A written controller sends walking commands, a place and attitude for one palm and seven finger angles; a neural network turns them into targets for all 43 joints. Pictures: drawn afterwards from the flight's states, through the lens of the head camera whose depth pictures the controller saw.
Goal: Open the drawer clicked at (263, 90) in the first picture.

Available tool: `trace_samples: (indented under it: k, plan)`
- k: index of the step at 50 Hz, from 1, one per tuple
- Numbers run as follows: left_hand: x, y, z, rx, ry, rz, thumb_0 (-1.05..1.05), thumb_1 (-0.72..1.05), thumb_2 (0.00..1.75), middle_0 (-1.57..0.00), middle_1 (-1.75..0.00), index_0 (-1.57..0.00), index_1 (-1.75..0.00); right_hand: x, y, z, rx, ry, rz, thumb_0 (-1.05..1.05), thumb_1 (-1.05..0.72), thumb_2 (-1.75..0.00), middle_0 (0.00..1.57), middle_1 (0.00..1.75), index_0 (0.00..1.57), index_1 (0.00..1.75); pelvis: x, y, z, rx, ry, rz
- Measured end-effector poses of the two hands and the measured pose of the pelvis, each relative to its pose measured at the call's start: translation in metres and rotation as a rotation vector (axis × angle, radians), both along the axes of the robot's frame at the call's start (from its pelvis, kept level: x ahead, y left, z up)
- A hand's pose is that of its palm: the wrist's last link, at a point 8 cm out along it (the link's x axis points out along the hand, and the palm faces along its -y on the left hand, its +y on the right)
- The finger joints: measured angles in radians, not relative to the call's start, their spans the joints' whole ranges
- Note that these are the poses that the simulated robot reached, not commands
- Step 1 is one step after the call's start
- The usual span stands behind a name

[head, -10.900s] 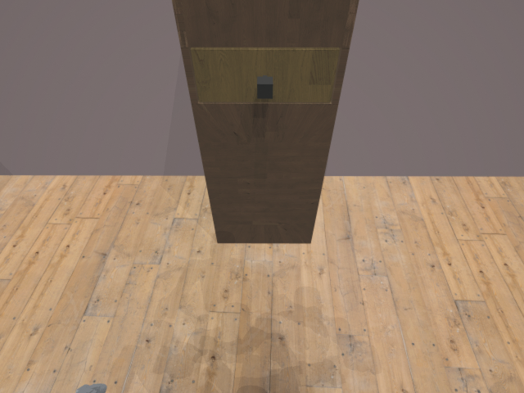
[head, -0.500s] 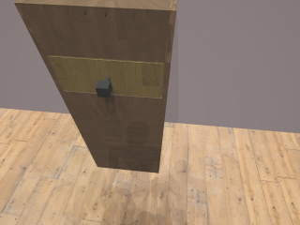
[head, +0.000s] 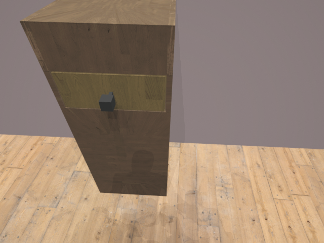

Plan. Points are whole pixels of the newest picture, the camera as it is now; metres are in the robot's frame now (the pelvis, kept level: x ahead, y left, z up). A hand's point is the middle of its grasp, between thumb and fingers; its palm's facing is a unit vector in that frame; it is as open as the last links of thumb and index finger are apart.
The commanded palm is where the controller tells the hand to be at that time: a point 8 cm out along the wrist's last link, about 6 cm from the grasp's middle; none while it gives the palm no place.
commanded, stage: look again from close up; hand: left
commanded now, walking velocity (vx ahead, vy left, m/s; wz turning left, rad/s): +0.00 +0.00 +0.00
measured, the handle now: (108, 99) +0.56 +0.21 +0.05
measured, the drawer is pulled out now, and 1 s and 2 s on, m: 0.00 0.00 0.00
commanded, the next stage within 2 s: shuffle to correct the standing spot in 0.14 s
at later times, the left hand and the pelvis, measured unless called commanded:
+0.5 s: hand out of the picture +0.00 +0.21 -0.18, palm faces +0.01 -0.98 -0.18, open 7.4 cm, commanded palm none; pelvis +0.01 +0.03 +0.00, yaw +0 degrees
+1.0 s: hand out of the picture +0.03 +0.19 -0.17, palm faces -0.01 -0.98 -0.20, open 7.3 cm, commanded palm none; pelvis +0.01 +0.02 +0.00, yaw -2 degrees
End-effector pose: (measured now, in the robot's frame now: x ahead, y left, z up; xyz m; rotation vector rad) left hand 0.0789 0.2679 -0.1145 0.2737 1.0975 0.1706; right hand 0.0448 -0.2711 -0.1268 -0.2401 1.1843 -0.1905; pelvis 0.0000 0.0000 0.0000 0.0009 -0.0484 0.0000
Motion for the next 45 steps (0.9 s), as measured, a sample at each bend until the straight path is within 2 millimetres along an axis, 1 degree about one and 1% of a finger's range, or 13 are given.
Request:
trace_samples:
  k: [2,5,10,14,18,25,29,33,37,40,45]
  plan:
    - [0.004,0.003,0.003,0.004,-0.011,-0.009,0.01,0.91,0.9,-0.2,-0.3,-0.2,-0.3,0.003,0.0,0.002,-0.002,-0.008,0.009,0.0,-0.91,-0.9,0.19,0.3,0.2,0.3,-0.002,0.001,0.001,-0.001,0.0,0.0]
    - [0.004,0.007,0.005,0.006,-0.013,-0.016,0.0,0.91,0.9,-0.2,-0.3,-0.2,-0.3,0.005,0.002,0.004,-0.002,-0.011,0.02,0.0,-0.91,-0.9,0.2,0.3,0.2,0.3,-0.005,0.004,0.002,-0.002,0.0,0.0]
    - [-0.007,0.01,0.002,-0.002,0.024,-0.012,0.0,0.91,0.9,-0.2,-0.3,-0.2,-0.3,0.003,0.008,0.005,0.003,0.006,0.029,0.0,-0.91,-0.9,0.2,0.3,0.2,0.3,-0.008,0.008,0.004,-0.003,0.002,0.0]
    - [-0.024,0.009,-0.005,-0.018,0.079,0.001,0.0,0.91,0.9,-0.2,-0.3,-0.2,-0.3,-0.002,0.015,0.004,0.011,0.035,0.027,0.0,-0.9,-0.9,0.2,0.3,0.2,0.3,-0.008,0.011,0.005,-0.005,0.005,-0.001]
    - [-0.047,0.003,-0.014,-0.046,0.149,0.028,0.0,0.91,0.9,-0.2,-0.3,-0.2,-0.3,-0.012,0.027,0.0,0.027,0.08,0.017,0.0,-0.91,-0.9,0.2,0.3,0.2,0.3,-0.005,0.015,0.005,-0.006,0.011,-0.002]
    - [-0.088,-0.012,-0.031,-0.127,0.29,0.086,0.01,0.91,0.9,-0.2,-0.3,-0.2,-0.3,-0.034,0.059,-0.011,0.071,0.181,-0.022,0.0,-0.91,-0.9,0.19,0.3,0.2,0.3,0.013,0.027,0.001,-0.01,0.018,-0.008]
    - [-0.101,-0.02,-0.034,-0.153,0.369,0.102,0.01,0.91,0.9,-0.2,-0.3,-0.2,-0.3,-0.042,0.079,-0.013,0.096,0.23,-0.055,0.0,-0.91,-0.9,0.2,0.3,0.2,0.3,0.025,0.033,0.001,-0.004,0.024,-0.012]
    - [-0.102,-0.028,-0.032,-0.167,0.403,0.115,0.01,0.91,0.9,-0.2,-0.3,-0.2,-0.3,-0.043,0.096,-0.013,0.117,0.26,-0.071,0.0,-0.91,-0.9,0.2,0.3,0.2,0.3,0.033,0.037,0.003,-0.005,0.03,-0.012]
    - [-0.094,-0.031,-0.032,-0.168,0.401,0.112,0.0,0.91,0.9,-0.2,-0.3,-0.2,-0.3,-0.038,0.105,-0.015,0.127,0.248,-0.09,0.0,-0.91,-0.9,0.2,0.3,0.2,0.3,0.032,0.038,0.003,-0.001,0.032,-0.019]
    - [-0.085,-0.03,-0.032,-0.156,0.377,0.104,0.0,0.91,0.9,-0.2,-0.3,-0.2,-0.3,-0.039,0.1,-0.017,0.117,0.243,-0.107,0.01,-0.92,-0.9,0.2,0.3,0.21,0.3,0.028,0.035,0.002,0.004,0.032,-0.029]
    - [-0.067,-0.03,-0.03,-0.124,0.311,0.079,0.0,0.91,0.9,-0.2,-0.3,-0.2,-0.3,-0.04,0.082,-0.022,0.114,0.211,-0.125,0.01,-0.92,-0.9,0.2,0.3,0.21,0.3,0.017,0.026,-0.001,0.006,0.033,-0.041]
